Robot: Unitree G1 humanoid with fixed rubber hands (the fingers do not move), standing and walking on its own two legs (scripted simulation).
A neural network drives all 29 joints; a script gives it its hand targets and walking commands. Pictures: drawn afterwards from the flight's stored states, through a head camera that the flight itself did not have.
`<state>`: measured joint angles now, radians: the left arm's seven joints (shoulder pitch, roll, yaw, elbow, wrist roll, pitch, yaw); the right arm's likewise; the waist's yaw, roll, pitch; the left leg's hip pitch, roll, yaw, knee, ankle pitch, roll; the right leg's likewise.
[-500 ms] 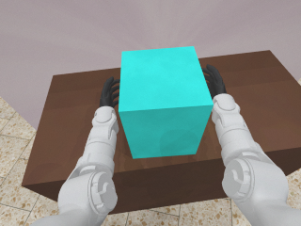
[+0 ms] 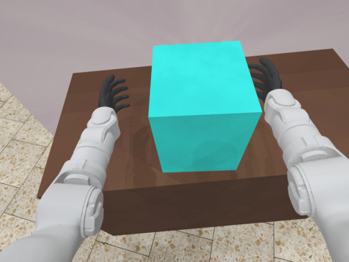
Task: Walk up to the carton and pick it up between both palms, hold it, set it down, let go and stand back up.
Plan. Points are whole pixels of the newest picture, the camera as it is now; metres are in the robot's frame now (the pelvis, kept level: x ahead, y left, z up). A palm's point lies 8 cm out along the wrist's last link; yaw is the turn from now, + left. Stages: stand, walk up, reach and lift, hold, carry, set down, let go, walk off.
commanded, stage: set down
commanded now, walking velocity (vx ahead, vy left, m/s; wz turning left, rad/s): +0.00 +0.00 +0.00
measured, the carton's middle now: (197, 112) +0.48 +0.01 +0.04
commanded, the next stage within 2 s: none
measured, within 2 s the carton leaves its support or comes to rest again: neither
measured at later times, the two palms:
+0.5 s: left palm (101, 90) +0.43 +0.20 +0.15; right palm (295, 73) +0.47 -0.17 +0.18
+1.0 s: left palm (85, 70) +0.43 +0.21 +0.21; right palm (311, 44) +0.48 -0.17 +0.23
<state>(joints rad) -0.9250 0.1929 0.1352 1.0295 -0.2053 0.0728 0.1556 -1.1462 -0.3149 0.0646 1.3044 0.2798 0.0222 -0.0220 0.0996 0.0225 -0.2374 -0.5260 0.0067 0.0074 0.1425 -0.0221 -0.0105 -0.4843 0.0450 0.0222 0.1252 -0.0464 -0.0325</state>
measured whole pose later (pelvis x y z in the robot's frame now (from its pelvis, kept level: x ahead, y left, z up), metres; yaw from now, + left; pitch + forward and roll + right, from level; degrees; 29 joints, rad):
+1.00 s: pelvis -0.02 +0.00 +0.00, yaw +1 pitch +16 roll +0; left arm -1.08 0.31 0.11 0.71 -0.27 0.62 0.18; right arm -1.35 -0.44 0.03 1.18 0.33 0.44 0.01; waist 0.06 0.00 -0.18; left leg -0.41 0.01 -0.03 0.15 -0.02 -0.01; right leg -0.37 0.05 0.01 0.14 -0.04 -0.04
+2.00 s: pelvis -0.02 -0.01 +0.01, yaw +0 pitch +3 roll +0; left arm -0.31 0.12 0.15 0.11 -0.13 0.50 0.15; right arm -0.44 -0.36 0.01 0.48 0.32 0.23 0.04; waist 0.04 -0.03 0.01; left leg -0.17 0.00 -0.02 0.20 -0.08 -0.01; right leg -0.17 0.05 0.03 0.25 -0.13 -0.04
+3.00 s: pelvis +0.00 +0.00 +0.00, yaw +1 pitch +1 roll +1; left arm 0.20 0.11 -0.01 0.35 0.01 0.11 0.07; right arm 0.13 -0.24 0.04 0.64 0.17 -0.17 0.02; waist 0.02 -0.03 -0.03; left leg -0.15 -0.02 -0.02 0.30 -0.17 0.00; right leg -0.13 0.03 0.03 0.33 -0.22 -0.03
